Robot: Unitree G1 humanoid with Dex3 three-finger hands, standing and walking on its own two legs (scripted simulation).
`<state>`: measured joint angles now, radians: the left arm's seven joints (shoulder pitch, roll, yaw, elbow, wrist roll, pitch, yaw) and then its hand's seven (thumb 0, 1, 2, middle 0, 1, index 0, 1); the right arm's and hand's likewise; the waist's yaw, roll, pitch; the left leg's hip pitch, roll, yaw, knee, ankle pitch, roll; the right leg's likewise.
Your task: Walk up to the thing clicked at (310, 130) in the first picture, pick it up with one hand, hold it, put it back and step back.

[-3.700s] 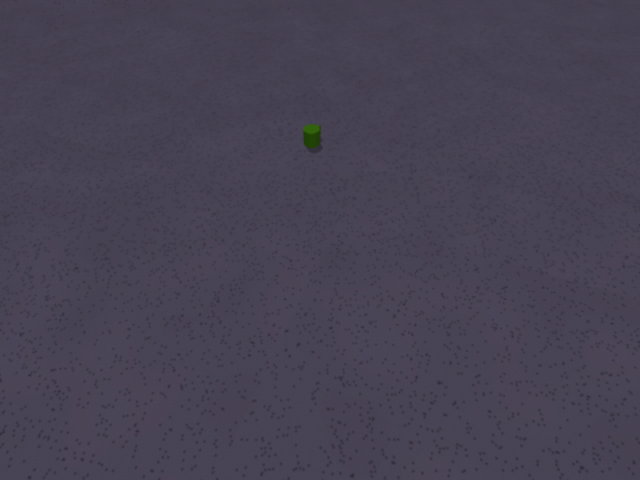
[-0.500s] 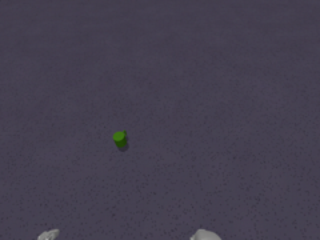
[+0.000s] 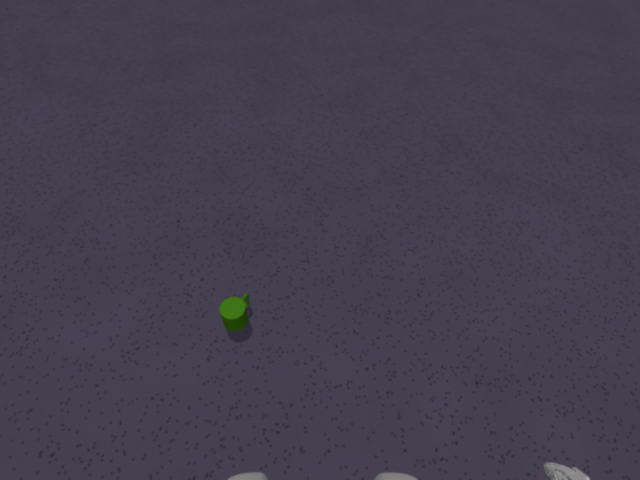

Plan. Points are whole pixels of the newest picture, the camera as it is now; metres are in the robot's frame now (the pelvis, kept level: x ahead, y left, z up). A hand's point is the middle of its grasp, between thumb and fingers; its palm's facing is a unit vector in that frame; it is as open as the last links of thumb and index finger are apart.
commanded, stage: walk up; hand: left
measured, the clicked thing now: (237, 310) +0.72 +0.27 -0.72
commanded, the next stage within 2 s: none
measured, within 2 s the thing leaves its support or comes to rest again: neither
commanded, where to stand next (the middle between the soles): +0.29 +0.00 m, yaw -2 degrees
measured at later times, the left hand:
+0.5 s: hand (142, 412) +0.22 +0.26 -0.11, palm faces -0.04 -0.90 -0.44, open 7.4 cm
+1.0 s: hand (159, 366) +0.30 +0.27 -0.15, palm faces -0.09 -0.92 -0.38, open 7.4 cm
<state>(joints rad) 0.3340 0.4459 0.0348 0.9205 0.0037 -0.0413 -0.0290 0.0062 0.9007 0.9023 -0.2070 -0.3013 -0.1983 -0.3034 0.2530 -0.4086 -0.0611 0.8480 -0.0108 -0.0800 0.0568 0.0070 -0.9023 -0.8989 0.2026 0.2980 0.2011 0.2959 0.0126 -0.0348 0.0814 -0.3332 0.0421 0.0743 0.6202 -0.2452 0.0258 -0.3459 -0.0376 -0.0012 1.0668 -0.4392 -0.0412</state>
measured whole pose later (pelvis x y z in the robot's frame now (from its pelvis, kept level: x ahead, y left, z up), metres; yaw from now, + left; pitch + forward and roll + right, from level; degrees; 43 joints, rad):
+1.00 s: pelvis +0.25 +0.00 +0.00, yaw -3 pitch -2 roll +0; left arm 0.23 0.38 0.01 1.02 0.02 -0.02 -0.01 0.00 0.90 0.90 -0.21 -0.30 -0.20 -0.30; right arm 0.18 -0.39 -0.01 0.99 0.00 -0.02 0.01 0.01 -0.90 -0.90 0.20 0.30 0.20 0.30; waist 0.01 0.01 0.07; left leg -0.33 0.04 0.03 0.65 -0.28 -0.01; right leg -0.28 -0.03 -0.03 0.66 -0.34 0.01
